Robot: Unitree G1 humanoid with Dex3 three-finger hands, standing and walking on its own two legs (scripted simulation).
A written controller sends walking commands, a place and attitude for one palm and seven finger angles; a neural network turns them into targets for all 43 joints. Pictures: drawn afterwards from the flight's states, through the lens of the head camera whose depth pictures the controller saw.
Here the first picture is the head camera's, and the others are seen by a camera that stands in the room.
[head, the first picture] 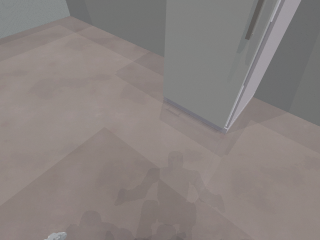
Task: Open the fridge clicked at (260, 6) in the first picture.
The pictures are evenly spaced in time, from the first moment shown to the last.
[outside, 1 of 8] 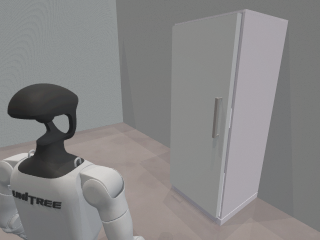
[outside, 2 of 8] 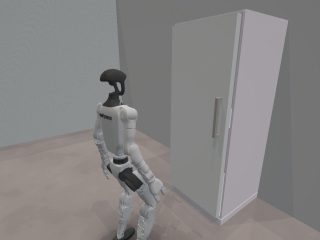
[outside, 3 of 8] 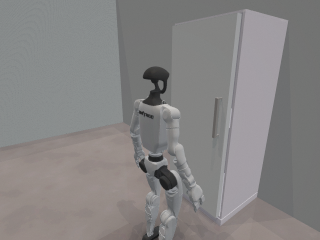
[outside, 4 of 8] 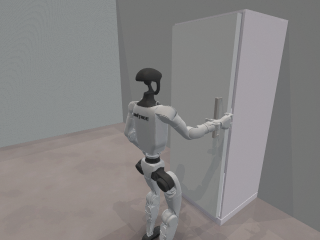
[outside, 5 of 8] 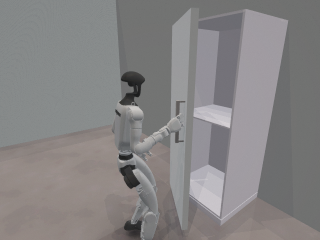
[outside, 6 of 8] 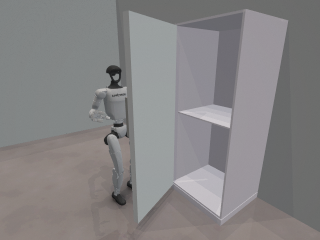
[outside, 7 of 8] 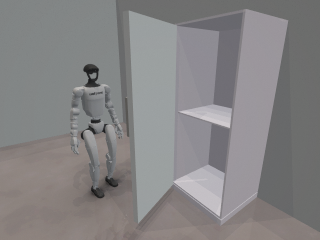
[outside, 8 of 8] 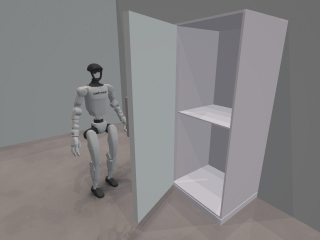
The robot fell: no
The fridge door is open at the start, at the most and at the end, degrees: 0 72 68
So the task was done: yes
